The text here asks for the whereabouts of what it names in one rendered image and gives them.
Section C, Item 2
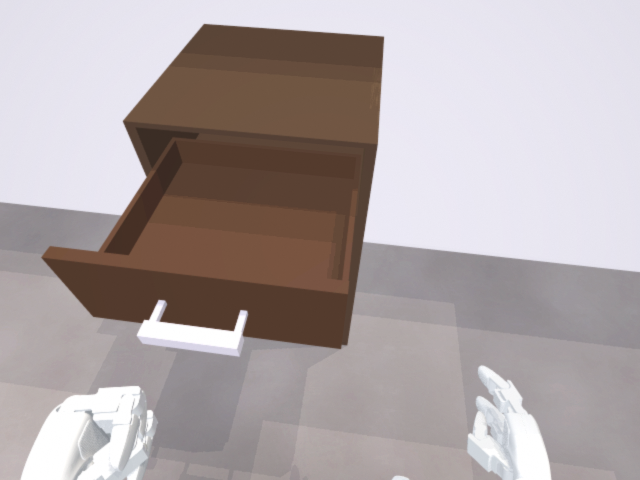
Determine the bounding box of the robot left hand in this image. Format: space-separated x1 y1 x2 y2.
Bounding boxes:
21 386 158 480

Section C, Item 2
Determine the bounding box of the cabinet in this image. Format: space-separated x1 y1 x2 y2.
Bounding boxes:
123 24 384 345

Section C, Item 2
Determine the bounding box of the robot right hand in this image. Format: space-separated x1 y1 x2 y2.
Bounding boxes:
467 365 551 480

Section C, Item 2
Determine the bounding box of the handle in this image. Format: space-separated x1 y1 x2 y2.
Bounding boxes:
137 300 248 357

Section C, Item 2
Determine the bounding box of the drawer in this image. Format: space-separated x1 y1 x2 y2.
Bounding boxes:
41 137 361 349

